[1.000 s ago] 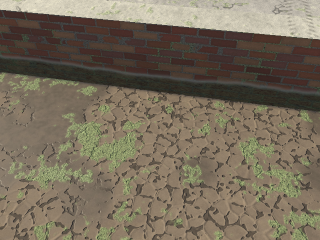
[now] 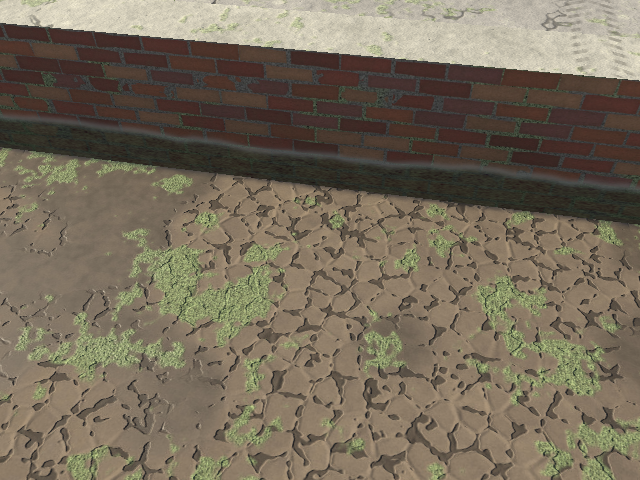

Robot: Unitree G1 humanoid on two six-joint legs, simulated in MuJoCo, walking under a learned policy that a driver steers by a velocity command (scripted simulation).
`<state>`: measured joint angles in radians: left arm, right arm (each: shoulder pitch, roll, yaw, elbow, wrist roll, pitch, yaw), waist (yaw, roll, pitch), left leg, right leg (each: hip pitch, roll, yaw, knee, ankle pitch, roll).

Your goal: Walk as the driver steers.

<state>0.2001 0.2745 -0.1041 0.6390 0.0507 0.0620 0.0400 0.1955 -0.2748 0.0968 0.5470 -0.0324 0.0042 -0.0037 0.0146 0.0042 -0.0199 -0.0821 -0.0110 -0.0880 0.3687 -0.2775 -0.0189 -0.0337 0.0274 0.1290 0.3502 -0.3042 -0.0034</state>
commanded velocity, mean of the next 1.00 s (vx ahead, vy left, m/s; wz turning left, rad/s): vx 0.50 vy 0.00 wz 0.00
